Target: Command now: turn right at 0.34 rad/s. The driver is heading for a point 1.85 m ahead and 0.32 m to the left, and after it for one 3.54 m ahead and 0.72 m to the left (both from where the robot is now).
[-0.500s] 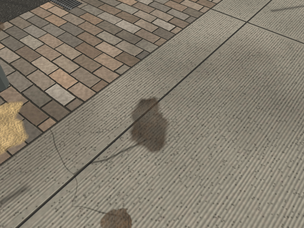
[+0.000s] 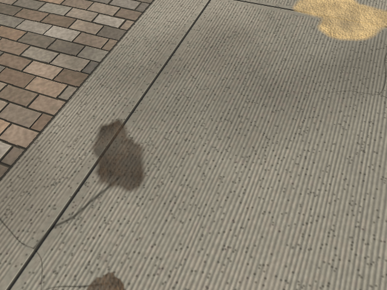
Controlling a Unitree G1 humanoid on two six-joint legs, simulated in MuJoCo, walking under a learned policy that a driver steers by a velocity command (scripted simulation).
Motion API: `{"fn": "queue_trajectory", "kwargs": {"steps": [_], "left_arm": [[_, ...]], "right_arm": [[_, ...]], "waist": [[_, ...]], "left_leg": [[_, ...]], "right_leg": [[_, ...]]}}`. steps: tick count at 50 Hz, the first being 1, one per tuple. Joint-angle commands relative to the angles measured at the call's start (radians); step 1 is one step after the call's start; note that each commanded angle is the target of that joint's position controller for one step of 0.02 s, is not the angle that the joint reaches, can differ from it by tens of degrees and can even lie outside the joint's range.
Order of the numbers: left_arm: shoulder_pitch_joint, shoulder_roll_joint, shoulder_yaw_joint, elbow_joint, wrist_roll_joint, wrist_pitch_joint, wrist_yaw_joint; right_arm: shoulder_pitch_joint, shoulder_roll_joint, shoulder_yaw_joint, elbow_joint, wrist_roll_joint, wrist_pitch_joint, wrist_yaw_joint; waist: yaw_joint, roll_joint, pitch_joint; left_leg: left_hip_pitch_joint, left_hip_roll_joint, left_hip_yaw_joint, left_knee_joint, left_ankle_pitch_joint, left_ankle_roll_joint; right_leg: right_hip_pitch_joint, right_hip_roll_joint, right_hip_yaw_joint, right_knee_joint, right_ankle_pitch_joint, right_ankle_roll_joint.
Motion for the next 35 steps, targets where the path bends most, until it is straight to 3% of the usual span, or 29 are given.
{"fn": "queue_trajectory", "kwargs": {"steps": [1,7,9,10,11,12,13,14,15,16,17,18,21,27,29,31,32,33,34,35], "left_arm": [[0.052,0.152,0.031,-0.033,0.009,-0.006,0.006],[0.003,0.147,0.015,-0.021,0.016,-0.004,0.006],[-0.024,0.138,0.007,-0.013,0.01,-0.001,0.007],[-0.04,0.127,-0.001,-0.009,0.003,0.0,0.009],[-0.017,0.1,-0.011,-0.004,0.001,-0.006,0.008],[0.052,0.049,-0.024,0.002,0.0,-0.012,0.006],[0.049,0.095,-0.01,0.017,-0.012,-0.005,0.015],[0.038,0.116,-0.005,0.037,-0.003,0.001,0.02],[0.022,0.097,-0.011,0.049,-0.002,0.002,0.016],[0.007,0.09,-0.012,0.055,0.004,0.0,0.009],[-0.022,0.109,-0.007,0.05,0.021,-0.004,-0.003],[-0.038,0.118,-0.004,0.051,0.03,-0.01,-0.012],[-0.096,0.086,-0.012,0.046,0.024,-0.032,-0.029],[-0.179,0.055,-0.023,0.017,0.017,-0.063,-0.042],[-0.152,0.056,-0.023,0.022,0.011,-0.067,-0.038],[-0.027,0.05,-0.02,0.068,0.012,-0.073,-0.028],[0.073,0.08,-0.009,0.101,0.014,-0.082,-0.015],[0.205,0.16,0.011,0.121,0.028,-0.095,0.0],[0.289,0.29,0.043,0.14,0.02,-0.093,0.002],[0.216,0.211,0.027,0.129,0.023,-0.092,0.001]], "right_arm": [[-0.014,-0.08,-0.014,-0.058,0.002,-0.012,-0.004],[0.018,-0.074,-0.004,-0.05,0.012,-0.022,-0.006],[0.067,-0.06,0.002,-0.033,0.015,-0.027,-0.011],[0.104,-0.045,0.007,-0.019,0.012,-0.033,-0.014],[0.099,-0.07,0.005,-0.018,-0.001,-0.043,-0.022],[0.084,-0.122,0.006,-0.034,-0.018,-0.053,-0.027],[0.027,-0.152,0.007,-0.043,-0.01,-0.053,-0.018],[0.016,-0.112,0.015,-0.039,-0.006,-0.059,-0.01],[0.018,-0.068,0.03,-0.026,-0.005,-0.066,-0.003],[0.044,-0.083,0.025,-0.006,-0.011,-0.063,0.001],[0.101,-0.124,0.008,0.017,-0.01,-0.058,0.0],[0.14,-0.136,-0.001,0.034,-0.006,-0.055,0.0],[0.191,-0.116,-0.009,0.062,0.002,-0.067,0.005],[0.239,-0.109,-0.025,0.097,-0.006,-0.098,0.016],[0.225,-0.113,-0.031,0.095,-0.005,-0.1,0.024],[0.187,-0.111,-0.033,0.088,0.006,-0.099,0.03],[0.187,-0.08,-0.024,0.082,0.003,-0.103,0.031],[0.152,-0.011,-0.004,0.051,0.004,-0.111,0.036],[0.127,0.017,0.004,0.01,0.011,-0.114,0.033],[0.132,-0.074,-0.018,0.026,-0.005,-0.107,0.03]], "waist": [[0.022,-0.128,-0.097],[0.009,-0.131,-0.094],[-0.021,-0.122,-0.093],[-0.047,-0.105,-0.09],[-0.03,-0.05,-0.093],[0.012,0.122,-0.131],[0.013,0.141,-0.087],[0.004,0.11,-0.08],[0.003,0.096,-0.086],[-0.006,0.122,-0.065],[-0.032,0.161,-0.029],[-0.043,0.152,-0.001],[-0.058,0.094,0.026],[-0.072,0.11,-0.004],[-0.049,0.108,0.001],[0.022,0.066,-0.003],[0.061,0.008,-0.032],[0.127,-0.167,-0.088],[0.143,-0.333,-0.095],[0.086,-0.156,-0.002]], "left_leg": [[-0.049,-0.002,0.009,-0.03,-0.012,0.007],[0.122,-0.024,0.022,-0.213,-0.037,0.045],[0.231,-0.031,0.031,-0.387,0.029,0.062],[0.326,-0.024,0.029,-0.558,0.149,0.073],[0.409,0.053,-0.062,-0.647,0.225,0.086],[0.473,0.26,-0.28,-0.705,0.332,0.127],[0.317,0.349,-0.339,-0.675,0.498,0.253],[0.268,0.341,-0.33,-0.674,0.493,0.296],[0.272,0.282,-0.283,-0.704,0.307,0.271],[0.294,0.221,-0.251,-0.73,0.078,0.239],[0.34,0.205,-0.272,-0.756,-0.069,0.236],[0.387,0.207,-0.297,-0.776,-0.135,0.245],[0.461,0.211,-0.293,-0.798,-0.123,0.262],[0.414,0.206,-0.234,-0.775,-0.034,0.282],[0.317,0.206,-0.213,-0.759,-0.02,0.273],[0.144,0.173,-0.164,-0.672,-0.015,0.238],[0.014,0.131,-0.139,-0.574,-0.023,0.21],[-0.11,0.028,-0.034,-0.3,-0.075,0.164],[-0.275,-0.083,0.07,-0.043,-0.205,0.146],[-0.292,-0.012,-0.016,0.109,-0.154,0.166]], "right_leg": [[0.122,-0.289,0.273,-0.087,0.173,-0.122],[0.06,-0.285,0.29,-0.055,0.25,-0.11],[0.034,-0.267,0.288,-0.027,0.27,-0.081],[-0.004,-0.242,0.274,-0.004,0.235,-0.046],[-0.058,-0.205,0.249,0.025,0.125,0.006],[-0.103,-0.115,0.134,0.157,-0.14,0.049],[-0.088,-0.026,0.017,0.201,-0.321,0.061],[-0.033,-0.063,0.0,0.285,-0.344,0.07],[-0.024,-0.072,-0.006,0.288,-0.308,0.073],[-0.061,-0.069,-0.037,0.301,-0.282,0.078],[-0.15,-0.066,-0.079,0.364,-0.279,0.083],[-0.235,-0.074,-0.098,0.417,-0.291,0.094],[-0.339,-0.113,-0.134,0.427,-0.264,0.116],[-0.243,-0.135,-0.19,0.265,-0.246,0.091],[-0.121,-0.127,-0.211,0.175,-0.2,0.067],[0.134,-0.101,-0.241,0.034,-0.069,0.045],[0.322,-0.122,-0.189,0.002,-0.096,0.039],[0.466,-0.337,0.074,-0.136,-0.326,0.014],[0.453,-0.549,0.436,-0.284,-0.621,-0.076],[0.337,-0.549,0.412,-0.274,-0.643,-0.097]]}}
